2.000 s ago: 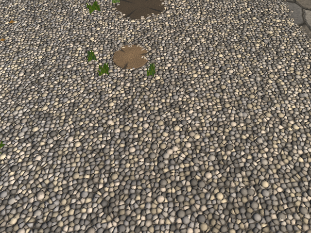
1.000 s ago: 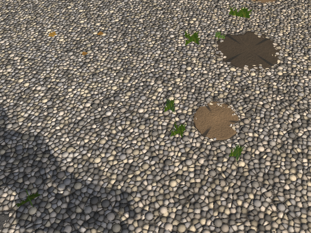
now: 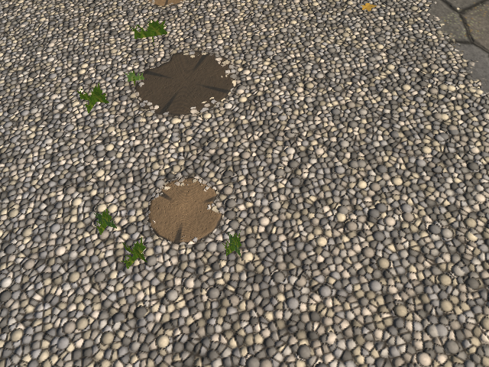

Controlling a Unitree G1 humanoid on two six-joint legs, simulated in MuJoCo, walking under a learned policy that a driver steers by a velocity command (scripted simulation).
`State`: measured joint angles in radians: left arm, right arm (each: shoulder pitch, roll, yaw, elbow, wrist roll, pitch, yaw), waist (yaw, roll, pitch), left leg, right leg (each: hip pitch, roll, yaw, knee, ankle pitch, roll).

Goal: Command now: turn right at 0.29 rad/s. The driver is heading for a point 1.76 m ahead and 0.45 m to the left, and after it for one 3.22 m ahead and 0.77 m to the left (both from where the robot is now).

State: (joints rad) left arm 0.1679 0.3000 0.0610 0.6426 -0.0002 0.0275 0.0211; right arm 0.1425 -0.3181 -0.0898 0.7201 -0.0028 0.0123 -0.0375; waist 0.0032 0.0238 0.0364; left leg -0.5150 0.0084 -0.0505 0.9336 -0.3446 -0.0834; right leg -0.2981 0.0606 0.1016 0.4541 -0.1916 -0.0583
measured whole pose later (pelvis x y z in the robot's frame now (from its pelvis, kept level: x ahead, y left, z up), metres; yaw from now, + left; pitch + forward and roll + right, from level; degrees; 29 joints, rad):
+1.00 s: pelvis +0.20 +0.19 +0.00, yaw +26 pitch +2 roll -1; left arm 0.09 0.30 0.05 0.69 0.01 -0.10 -0.02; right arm 0.39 -0.27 -0.04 0.69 0.01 -0.06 -0.01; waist -0.06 -0.04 0.02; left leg -0.10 -0.08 -0.09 0.32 -0.25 0.09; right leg -0.68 -0.06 0.05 0.72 0.03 0.04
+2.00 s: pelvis +0.75 +0.39 +0.00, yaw -3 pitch +1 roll +2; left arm 0.15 0.31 0.07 0.64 -0.02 -0.01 -0.02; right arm 0.34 -0.29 -0.07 0.78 -0.01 -0.09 0.00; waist -0.08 -0.04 0.04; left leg -0.05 -0.02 0.14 0.28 -0.24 0.02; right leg -0.69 -0.09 0.06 0.90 -0.10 0.02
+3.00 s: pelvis +1.32 +0.35 +0.00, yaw +12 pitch +2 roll +0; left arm 0.11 0.30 0.05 0.68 0.01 -0.09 0.01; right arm 0.31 -0.28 -0.06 0.71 0.01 -0.05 0.01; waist -0.04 -0.02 0.04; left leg -0.20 -0.12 -0.09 0.36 -0.18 0.10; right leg -0.65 -0.11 0.10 0.92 -0.20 0.06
